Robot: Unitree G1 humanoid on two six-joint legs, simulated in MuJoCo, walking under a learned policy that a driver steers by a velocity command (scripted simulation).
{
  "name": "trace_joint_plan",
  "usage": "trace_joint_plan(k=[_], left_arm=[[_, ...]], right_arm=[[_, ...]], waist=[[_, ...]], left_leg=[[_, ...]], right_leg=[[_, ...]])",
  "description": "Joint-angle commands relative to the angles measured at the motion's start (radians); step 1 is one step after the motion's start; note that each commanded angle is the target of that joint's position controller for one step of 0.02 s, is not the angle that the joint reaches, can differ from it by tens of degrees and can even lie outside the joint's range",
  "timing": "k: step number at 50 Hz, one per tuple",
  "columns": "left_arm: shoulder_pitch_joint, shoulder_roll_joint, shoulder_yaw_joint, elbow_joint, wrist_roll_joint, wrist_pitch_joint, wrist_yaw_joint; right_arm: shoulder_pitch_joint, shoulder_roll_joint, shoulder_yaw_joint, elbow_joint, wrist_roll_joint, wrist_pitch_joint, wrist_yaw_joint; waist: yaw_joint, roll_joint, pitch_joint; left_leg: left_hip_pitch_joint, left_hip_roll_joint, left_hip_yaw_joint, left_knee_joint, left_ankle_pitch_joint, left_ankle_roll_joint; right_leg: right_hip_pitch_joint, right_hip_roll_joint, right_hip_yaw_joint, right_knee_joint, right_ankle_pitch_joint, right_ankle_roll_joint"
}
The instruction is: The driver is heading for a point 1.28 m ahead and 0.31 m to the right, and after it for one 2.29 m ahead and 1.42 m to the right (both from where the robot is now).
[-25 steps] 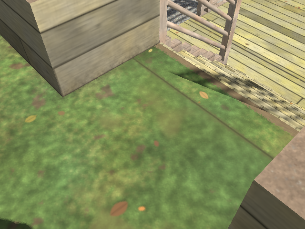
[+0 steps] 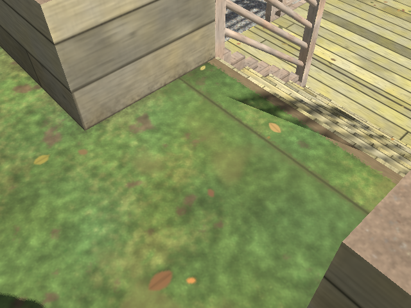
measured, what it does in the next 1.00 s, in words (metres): stands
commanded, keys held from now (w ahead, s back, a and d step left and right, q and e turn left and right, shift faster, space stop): w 0.66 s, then no key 0.34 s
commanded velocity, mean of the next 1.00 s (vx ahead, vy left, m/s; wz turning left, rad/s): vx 0.00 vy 0.00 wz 0.00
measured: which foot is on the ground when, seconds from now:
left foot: down 0.00-1.00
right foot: down 0.00-1.00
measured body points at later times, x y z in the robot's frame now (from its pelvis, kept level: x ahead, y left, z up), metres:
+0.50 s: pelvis +0.00 +0.00 +0.00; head +0.02 +0.00 +0.45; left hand -0.01 +0.23 -0.16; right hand -0.01 -0.24 -0.16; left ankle +0.00 +0.15 -0.74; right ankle -0.02 -0.10 -0.74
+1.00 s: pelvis +0.00 +0.00 +0.00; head +0.02 +0.00 +0.45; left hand -0.01 +0.24 -0.16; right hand +0.00 -0.24 -0.16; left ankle +0.00 +0.15 -0.74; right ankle -0.02 -0.10 -0.74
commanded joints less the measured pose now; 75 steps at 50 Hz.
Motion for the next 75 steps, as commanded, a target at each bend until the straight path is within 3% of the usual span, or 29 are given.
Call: trace_joint_plan(k=[1,33,34,35,37,39,75], left_arm=[[0.079,0.092,0.014,-0.007,0.000,-0.004,0.002],[0.081,0.090,0.013,-0.007,0.000,-0.004,0.002],[0.124,0.122,0.027,0.006,-0.009,0.001,0.008],[0.040,0.085,0.009,-0.021,-0.001,-0.002,0.006],[0.070,0.089,0.013,-0.013,0.003,-0.011,0.002],[0.094,0.098,0.016,-0.006,-0.001,-0.011,0.000],[0.087,0.082,0.010,0.003,-0.001,-0.004,0.004]], right_arm=[[0.068,-0.089,-0.013,-0.010,0.000,-0.004,-0.003],[0.070,-0.087,-0.012,-0.009,0.000,-0.004,-0.002],[0.099,-0.083,-0.015,0.006,0.010,-0.002,-0.004],[0.052,-0.062,-0.006,-0.020,-0.002,-0.004,-0.004],[0.066,-0.087,-0.011,-0.012,-0.003,-0.009,-0.002],[0.083,-0.095,-0.014,-0.007,0.001,-0.010,-0.001],[0.077,-0.076,-0.009,-0.005,0.000,-0.003,0.000]], waist=[[0.000,-0.009,0.027],[0.000,-0.009,0.028],[0.014,-0.040,-0.032],[-0.014,-0.040,0.104],[0.001,-0.002,0.057],[0.003,0.001,0.005],[0.000,-0.013,0.033]], left_leg=[[-0.011,0.008,0.001,-0.053,0.161,0.042],[-0.011,0.007,0.002,-0.051,0.161,0.042],[-0.028,-0.054,0.075,0.032,-0.086,0.052],[-0.069,0.011,-0.005,-0.049,0.089,0.049],[-0.013,0.014,-0.008,-0.047,0.214,0.041],[0.001,0.009,0.001,-0.037,0.225,0.043],[-0.013,-0.004,0.011,-0.044,0.133,0.048]], right_leg=[[-0.023,-0.054,0.059,-0.097,0.139,-0.010],[-0.026,-0.053,0.058,-0.095,0.137,-0.009],[0.022,-0.048,0.071,-0.113,-0.166,-0.041],[-0.100,-0.104,0.131,-0.142,-0.026,-0.033],[-0.057,-0.058,0.065,-0.097,0.157,-0.012],[-0.010,-0.051,0.048,-0.076,0.209,-0.004],[-0.035,-0.050,0.054,-0.092,0.084,-0.005]])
